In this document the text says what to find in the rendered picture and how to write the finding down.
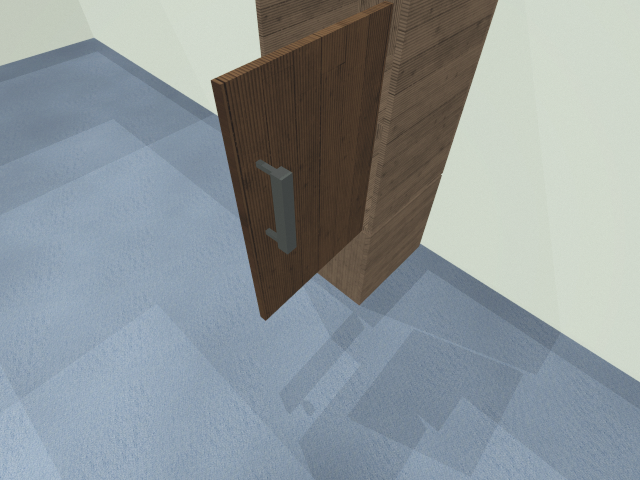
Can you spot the cupboard door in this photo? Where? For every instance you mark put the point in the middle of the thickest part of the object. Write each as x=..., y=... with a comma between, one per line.
x=311, y=107

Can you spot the handle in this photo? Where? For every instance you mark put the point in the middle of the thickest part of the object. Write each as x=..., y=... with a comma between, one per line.
x=283, y=202

